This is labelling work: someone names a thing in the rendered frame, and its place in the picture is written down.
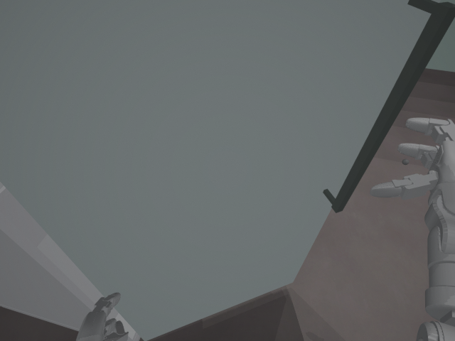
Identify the right robot upper arm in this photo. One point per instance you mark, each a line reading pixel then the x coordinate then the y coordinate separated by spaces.
pixel 436 331

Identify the right robot forearm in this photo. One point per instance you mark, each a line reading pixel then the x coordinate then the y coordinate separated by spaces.
pixel 440 220

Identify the robot left hand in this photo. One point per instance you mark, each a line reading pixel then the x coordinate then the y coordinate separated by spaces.
pixel 95 327

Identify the robot right hand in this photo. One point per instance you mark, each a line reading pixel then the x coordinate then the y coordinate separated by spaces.
pixel 441 159

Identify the fridge door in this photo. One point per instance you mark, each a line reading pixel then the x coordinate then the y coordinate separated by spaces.
pixel 177 150

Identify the handle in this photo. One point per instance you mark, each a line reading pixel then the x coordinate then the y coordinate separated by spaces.
pixel 442 14

